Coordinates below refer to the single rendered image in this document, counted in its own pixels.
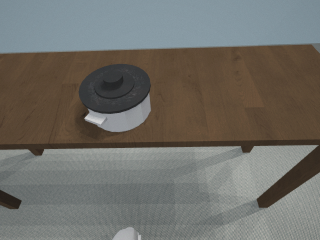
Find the knob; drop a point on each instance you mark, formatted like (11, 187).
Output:
(113, 78)

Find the table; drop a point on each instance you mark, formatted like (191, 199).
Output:
(199, 97)

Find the pot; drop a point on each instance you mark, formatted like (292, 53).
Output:
(123, 121)

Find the left robot thigh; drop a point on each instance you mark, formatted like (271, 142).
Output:
(127, 234)

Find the lid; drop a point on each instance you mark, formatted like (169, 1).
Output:
(111, 100)

